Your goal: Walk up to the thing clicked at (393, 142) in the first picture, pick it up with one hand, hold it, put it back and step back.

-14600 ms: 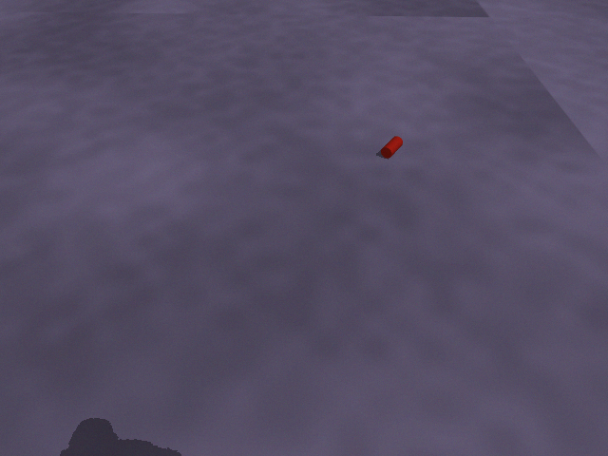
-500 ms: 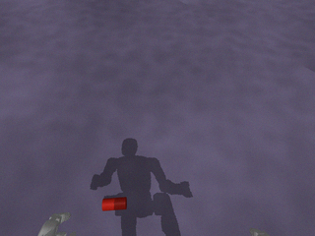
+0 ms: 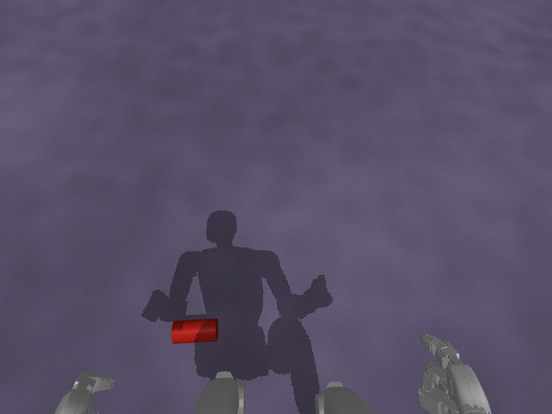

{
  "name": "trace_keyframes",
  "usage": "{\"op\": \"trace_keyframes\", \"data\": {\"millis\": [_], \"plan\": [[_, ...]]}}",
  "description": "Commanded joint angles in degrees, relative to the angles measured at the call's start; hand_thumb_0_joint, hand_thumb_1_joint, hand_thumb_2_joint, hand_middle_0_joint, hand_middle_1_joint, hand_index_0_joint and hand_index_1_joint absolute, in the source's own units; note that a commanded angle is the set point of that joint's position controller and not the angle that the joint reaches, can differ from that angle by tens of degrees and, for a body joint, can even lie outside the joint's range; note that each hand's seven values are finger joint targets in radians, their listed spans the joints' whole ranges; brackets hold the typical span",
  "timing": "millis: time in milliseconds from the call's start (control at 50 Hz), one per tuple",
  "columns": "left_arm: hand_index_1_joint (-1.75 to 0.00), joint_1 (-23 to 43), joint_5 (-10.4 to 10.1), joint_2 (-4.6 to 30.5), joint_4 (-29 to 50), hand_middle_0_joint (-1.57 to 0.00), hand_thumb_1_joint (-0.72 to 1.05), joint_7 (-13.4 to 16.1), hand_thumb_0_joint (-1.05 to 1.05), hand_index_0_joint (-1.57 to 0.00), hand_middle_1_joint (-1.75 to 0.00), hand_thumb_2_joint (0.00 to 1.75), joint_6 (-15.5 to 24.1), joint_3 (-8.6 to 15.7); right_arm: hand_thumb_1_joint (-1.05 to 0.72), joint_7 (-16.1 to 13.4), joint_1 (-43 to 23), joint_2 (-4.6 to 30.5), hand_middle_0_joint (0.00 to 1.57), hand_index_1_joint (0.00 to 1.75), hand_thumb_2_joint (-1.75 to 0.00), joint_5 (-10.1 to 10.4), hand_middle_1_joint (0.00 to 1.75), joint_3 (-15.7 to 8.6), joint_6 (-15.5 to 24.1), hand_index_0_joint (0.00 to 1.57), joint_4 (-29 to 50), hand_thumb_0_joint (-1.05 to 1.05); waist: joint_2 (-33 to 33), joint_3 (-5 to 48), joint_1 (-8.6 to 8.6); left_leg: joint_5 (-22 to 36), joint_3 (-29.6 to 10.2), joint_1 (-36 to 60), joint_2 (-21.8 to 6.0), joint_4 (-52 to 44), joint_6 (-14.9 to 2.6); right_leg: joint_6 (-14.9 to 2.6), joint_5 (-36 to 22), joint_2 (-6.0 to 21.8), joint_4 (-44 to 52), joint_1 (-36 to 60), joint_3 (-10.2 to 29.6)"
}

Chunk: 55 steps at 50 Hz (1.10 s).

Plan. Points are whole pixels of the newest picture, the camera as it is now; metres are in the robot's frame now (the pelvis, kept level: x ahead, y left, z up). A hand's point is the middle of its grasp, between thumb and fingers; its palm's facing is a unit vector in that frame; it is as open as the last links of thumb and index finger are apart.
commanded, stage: rise first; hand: left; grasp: from above
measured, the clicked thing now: (195, 331) +0.38 +0.25 -0.65
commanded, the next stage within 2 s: none
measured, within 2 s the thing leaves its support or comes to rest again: neither
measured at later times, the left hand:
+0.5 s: hand (136, 380) +0.22 +0.29 -0.32, palm faces -0.44 -0.47 -0.76, open 14.0 cm
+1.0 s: hand (154, 352) +0.29 +0.30 -0.44, palm faces -0.46 -0.15 -0.87, open 14.1 cm
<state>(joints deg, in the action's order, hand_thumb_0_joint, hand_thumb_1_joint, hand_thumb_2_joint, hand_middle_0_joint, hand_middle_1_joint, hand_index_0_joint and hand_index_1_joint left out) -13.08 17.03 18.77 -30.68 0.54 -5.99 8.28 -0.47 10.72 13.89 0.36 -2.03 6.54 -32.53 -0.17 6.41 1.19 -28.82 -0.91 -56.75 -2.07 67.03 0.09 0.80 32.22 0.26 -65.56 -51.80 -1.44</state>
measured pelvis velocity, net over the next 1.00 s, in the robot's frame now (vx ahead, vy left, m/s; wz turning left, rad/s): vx -0.09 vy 0.00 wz -0.11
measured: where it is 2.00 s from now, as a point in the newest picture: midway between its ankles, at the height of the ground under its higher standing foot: outside the picture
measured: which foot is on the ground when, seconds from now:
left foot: down 0.00-1.00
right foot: down 0.00-1.00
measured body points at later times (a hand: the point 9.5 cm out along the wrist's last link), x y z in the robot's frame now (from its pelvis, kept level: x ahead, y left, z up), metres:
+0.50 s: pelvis -0.05 -0.01 -0.18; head +0.15 +0.02 +0.23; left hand +0.24 +0.32 -0.28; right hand +0.15 -0.27 -0.29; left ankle +0.03 +0.12 -0.65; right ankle -0.01 -0.13 -0.65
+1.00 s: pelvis -0.09 +0.00 -0.30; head +0.11 +0.03 +0.10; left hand +0.31 +0.31 -0.39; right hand -0.01 -0.28 -0.42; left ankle +0.03 +0.12 -0.65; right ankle -0.01 -0.13 -0.65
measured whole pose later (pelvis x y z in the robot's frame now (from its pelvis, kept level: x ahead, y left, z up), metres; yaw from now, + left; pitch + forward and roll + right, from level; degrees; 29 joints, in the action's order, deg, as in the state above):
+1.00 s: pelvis -0.09 +0.00 -0.30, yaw -6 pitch +32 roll -6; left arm 31.8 61.7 38.2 -62.6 15.8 17.6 9.2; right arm 5.2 7.1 15.5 -4.4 -1.3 2.9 -44.0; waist -0.7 5.9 3.5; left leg -33.8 -6.9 -125.2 -3.0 126.5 0.4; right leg 0.6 39.4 -2.0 -125.3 -118.2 -4.6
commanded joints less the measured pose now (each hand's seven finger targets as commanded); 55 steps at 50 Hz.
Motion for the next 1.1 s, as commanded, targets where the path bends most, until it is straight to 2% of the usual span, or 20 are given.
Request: {"op": "trace_keyframes", "data": {"millis": [0, 20, 100, 180, 240, 320, 380, 400, 520, 560, 620, 640, 660, 680, 740, 780, 840, 920, 960, 1080], "plan": [[-1.05, -3.71, 1.70, 10.32, 11.40, -0.08, -0.57, 1.38, 0.00, -0.08, -1.05, 0.98, 0.35, 4.00, -0.91, -0.47, 0.11, 8.58, 0.20, 0.30, -0.90, 0.06, 0.30, -3.71, 3.21, 0.20, 7.56, 0.00, 4.84, 16.15, -0.51, 15.22, -0.85, 11.73, 0.85, -4.50, -0.84, -2.06, -14.03, -1.46, 3.48, -1.06, -0.97], [-1.05, -5.01, 2.20, 10.18, 11.09, -0.08, -0.57, 1.44, 0.00, -0.08, -1.04, 0.98, 0.31, 4.05, -0.91, -0.37, 0.00, 8.69, 0.20, 0.30, -0.90, -0.01, 0.30, -3.72, 3.41, 0.20, 7.40, 0.00, 5.20, 16.39, -0.49, 14.50, -1.19, 10.92, 0.78, -3.83, -0.74, -2.13, -13.27, -1.57, 2.14, -2.44, -1.03], [-1.05, 1.53, 4.97, 11.17, 11.41, -0.09, -0.59, 1.80, 0.00, -0.08, -1.05, 0.97, 1.56, 2.91, -0.93, 0.01, -1.21, 8.85, 0.20, 0.30, -0.91, 0.16, 0.30, -3.52, 4.36, 0.20, 7.60, 0.00, 3.68, 17.01, 1.49, 12.68, -0.93, 4.26, 1.14, 2.53, -1.30, -1.87, -12.77, -1.58, -2.42, -8.33, -0.72], [-1.04, 6.80, 9.90, 14.04, 6.95, -0.08, -0.55, 2.65, 0.00, -0.08, -1.04, 0.98, 5.74, 3.87, -0.90, 0.81, -2.41, 10.02, 0.20, 0.30, -0.90, -0.08, 0.30, -3.84, 5.44, 0.20, 6.03, 0.00, 5.37, 20.09, 0.21, 10.82, -1.95, -1.64, 0.98, 8.66, -0.89, -2.27, -9.80, -1.50, -10.65, -17.68, -0.71], [-1.05, 10.98, 13.93, 15.20, 4.62, -0.09, -0.53, 3.84, 0.00, -0.09, -1.05, 0.97, 9.98, 3.11, -0.89, 1.56, -2.75, 10.50, 0.20, 0.30, -0.90, -0.05, 0.30, -4.15, 6.04, 0.20, 4.91, 0.00, 5.50, 24.13, 0.52, 10.67, -1.89, -6.12, 1.19, 14.16, -1.12, -2.19, -10.08, -1.69, -15.69, -22.88, -0.45], [-1.01, 17.13, 18.65, 19.71, 1.10, -0.12, -0.53, 6.25, 0.00, -0.12, -1.01, 0.97, 13.92, 4.70, -0.92, 2.22, -3.75, 11.35, 0.20, 0.30, -0.90, -0.28, 0.30, -4.61, 5.90, 0.20, 2.91, 0.00, 5.77, 28.12, -0.92, 7.90, -1.90, -12.54, 1.24, 20.06, -1.08, -2.32, -8.10, -2.03, -21.22, -29.13, -0.50], [-1.02, 19.37, 21.70, 22.61, -1.21, -0.12, -0.52, 7.85, 0.00, -0.12, -1.02, 0.96, 15.22, 6.01, -0.92, 2.62, -3.43, 12.04, 0.20, 0.30, -0.91, -0.47, 0.30, -5.04, 5.27, 0.20, 1.16, 0.00, 7.20, 33.53, -2.32, 11.30, -1.80, -12.98, 0.95, 24.87, -0.95, -2.45, -9.71, -2.29, -25.71, -32.75, -0.99], [-1.03, 21.48, 22.80, 21.78, -1.85, -0.12, -0.55, 8.19, 0.00, -0.12, -1.03, 0.98, 15.54, 4.71, -0.93, 2.85, -3.21, 12.21, 0.20, 0.30, -0.91, -0.57, 0.30, -5.17, 5.07, 0.20, 0.83, 0.00, 6.58, 34.25, -1.53, 10.75, -2.22, -14.16, 0.84, 25.90, -0.87, -2.57, -9.06, -2.41, -26.97, -34.54, -1.39], [-1.00, 32.73, 28.02, 27.45, -6.09, -0.12, -0.53, 10.18, 0.00, -0.11, -0.99, 0.98, 17.63, 6.48, -0.91, 3.69, -1.54, 12.71, 0.20, 0.30, -0.91, -1.52, 0.30, -5.68, 3.51, 0.20, -2.38, 0.00, 5.15, 39.52, -1.91, 9.59, -1.71, -21.65, 0.66, 33.98, -1.39, -2.40, -8.76, -2.89, -32.57, -38.12, -2.16], [-0.99, 35.62, 29.95, 28.43, -8.37, -0.12, -0.52, 10.55, 0.00, -0.11, -0.98, 0.99, 18.38, 6.29, -0.91, 3.85, -1.08, 12.63, 0.20, 0.30, -0.91, -1.70, 0.30, -5.77, 2.90, 0.20, -3.21, 0.00, 5.78, 40.02, -2.47, 7.60, -1.25, -23.90, 0.63, 36.04, -1.47, -2.44, -7.06, -3.16, -33.93, -39.92, -2.25], [-0.96, 39.41, 32.49, 31.12, -12.41, -0.13, -0.46, 11.54, 0.00, -0.12, -0.96, 0.96, 19.39, 7.07, -0.88, 3.95, 0.89, 12.26, 0.20, 0.30, -0.90, -2.13, 0.30, -5.59, 1.67, 0.20, -4.99, 0.00, 2.75, 39.19, -1.96, 3.79, -0.21, -30.52, 0.88, 39.11, -2.04, -2.14, -4.90, -3.47, -34.09, -38.85, -1.91], [-0.96, 42.27, 33.20, 30.50, -12.03, -0.12, -0.47, 11.79, 0.00, -0.12, -0.95, 0.97, 19.83, 6.02, -0.88, 4.00, 0.74, 12.22, 0.20, 0.30, -0.90, -2.36, 0.30, -5.56, 1.43, 0.20, -5.03, 0.00, 3.52, 38.69, -1.27, 2.26, -0.20, -31.47, 0.82, 39.75, -2.00, -2.18, -3.66, -3.51, -34.61, -40.58, -2.02], [-0.98, 42.77, 33.87, 31.74, -14.58, -0.10, -0.48, 12.10, 0.00, -0.10, -0.97, 0.98, 20.08, 6.76, -0.87, 4.17, 0.76, 12.23, 0.20, 0.30, -0.90, -2.48, 0.30, -5.22, 1.04, 0.20, -5.43, 0.00, 3.67, 37.19, -1.47, -0.12, -0.61, -32.36, 0.77, 39.52, -1.90, -2.40, -0.96, -3.59, -35.51, -42.46, -2.68], [-0.99, 46.51, 34.69, 31.66, -12.98, -0.09, -0.49, 12.29, 0.00, -0.09, -0.98, 0.99, 20.73, 5.81, -0.87, 4.18, 0.07, 12.59, 0.20, 0.30, -0.90, -2.63, 0.30, -5.42, 0.85, 0.20, -4.78, 0.00, 5.34, 36.85, -1.45, -2.16, -0.75, -32.33, 0.68, 39.67, -1.69, -2.65, 1.06, -3.63, -36.24, -44.82, -2.96], [-1.00, 47.07, 36.97, 34.17, -18.75, -0.07, -0.52, 13.22, 0.00, -0.07, -0.99, 1.02, 21.74, 6.76, -0.87, 4.31, 0.24, 12.85, 0.20, 0.30, -0.90, -2.94, 0.30, -4.80, -0.40, 0.20, -5.79, 0.00, 5.09, 33.26, -1.03, -8.53, -1.64, -36.46, 0.75, 40.44, -1.74, -2.82, 7.42, -3.79, -37.81, -48.76, -3.60], [-1.00, 50.45, 38.85, 35.79, -19.40, -0.06, -0.54, 14.19, 0.00, -0.06, -1.00, 1.03, 22.53, 6.85, -0.88, 4.35, 0.39, 12.88, 0.20, 0.30, -0.90, -3.32, 0.30, -4.37, -1.07, 0.20, -6.03, 0.00, 5.62, 34.11, -0.92, -8.40, -1.34, -37.69, 0.97, 41.99, -1.76, -2.89, 7.43, -3.87, -38.99, -49.49, -3.72], [-0.99, 53.65, 40.85, 34.43, -21.21, -0.06, -0.55, 15.58, 0.00, -0.05, -0.99, 1.04, 23.51, 4.69, -0.89, 4.59, 0.57, 13.21, 0.20, 0.30, -0.90, -3.88, 0.30, -3.95, -1.63, 0.20, -6.27, 0.00, 6.76, 32.84, 0.59, -9.77, -2.14, -38.74, 0.94, 43.13, -1.67, -2.99, 8.02, -3.88, -41.12, -53.14, -4.70], [-0.98, 56.43, 44.15, 37.06, -24.46, -0.06, -0.56, 17.74, 0.00, -0.05, -0.97, 1.04, 23.95, 5.19, -0.89, 4.73, 1.24, 13.95, 0.20, 0.30, -0.90, -4.54, 0.30, -3.56, -2.33, 0.20, -7.56, 0.00, 9.50, 33.12, 0.19, -10.04, -3.12, -38.15, 0.80, 43.72, -1.29, -3.24, 7.18, -3.79, -44.27, -56.37, -5.79], [-0.99, 57.33, 45.55, 36.29, -26.59, -0.06, -0.57, 18.64, 0.00, -0.05, -0.98, 1.05, 23.77, 4.56, -0.89, 4.91, 1.48, 13.93, 0.20, 0.30, -0.90, -5.05, 0.30, -3.38, -2.57, 0.20, -8.29, 0.00, 10.24, 32.54, 0.61, -9.70, -3.15, -38.13, 0.70, 44.58, -1.16, -3.27, 6.75, -3.80, -45.07, -58.05, -6.17], [-0.98, 60.78, 48.24, 37.00, -28.72, -0.07, -0.57, 20.73, 0.00, -0.06, -0.97, 1.03, 23.68, 3.83, -0.90, 5.33, 1.34, 13.84, 0.20, 0.30, -0.90, -6.13, 0.30, -2.98, -2.98, 0.20, -9.51, 0.00, 10.81, 33.27, 1.14, -6.39, -1.98, -39.36, 0.84, 48.10, -1.25, -3.22, 4.26, -3.81, -46.39, -58.86, -6.03]]}}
